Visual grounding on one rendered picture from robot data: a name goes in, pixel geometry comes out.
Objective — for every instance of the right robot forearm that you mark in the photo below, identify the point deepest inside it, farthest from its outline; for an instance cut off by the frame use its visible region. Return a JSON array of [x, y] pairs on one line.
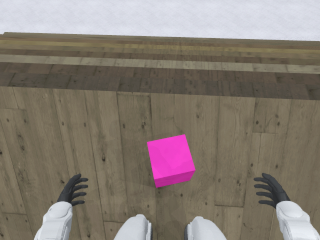
[[294, 223]]

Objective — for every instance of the robot shin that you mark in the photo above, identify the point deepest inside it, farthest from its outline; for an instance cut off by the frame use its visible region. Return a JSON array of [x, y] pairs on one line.
[[140, 215], [198, 217]]

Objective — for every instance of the left robot hand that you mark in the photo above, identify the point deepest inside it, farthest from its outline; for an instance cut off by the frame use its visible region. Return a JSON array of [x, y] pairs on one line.
[[67, 194]]

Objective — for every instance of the right robot hand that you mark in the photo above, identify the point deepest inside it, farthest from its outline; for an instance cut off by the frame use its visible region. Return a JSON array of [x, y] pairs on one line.
[[277, 193]]

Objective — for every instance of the right robot shin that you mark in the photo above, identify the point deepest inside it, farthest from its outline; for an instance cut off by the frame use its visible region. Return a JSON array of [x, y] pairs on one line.
[[198, 217]]

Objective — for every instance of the left robot shin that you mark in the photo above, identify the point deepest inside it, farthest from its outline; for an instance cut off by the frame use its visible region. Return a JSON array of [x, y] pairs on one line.
[[140, 215]]

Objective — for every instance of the carton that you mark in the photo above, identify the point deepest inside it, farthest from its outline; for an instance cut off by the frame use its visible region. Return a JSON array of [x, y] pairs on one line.
[[171, 160]]

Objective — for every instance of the left robot forearm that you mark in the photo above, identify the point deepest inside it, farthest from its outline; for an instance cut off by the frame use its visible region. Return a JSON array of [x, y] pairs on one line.
[[57, 222]]

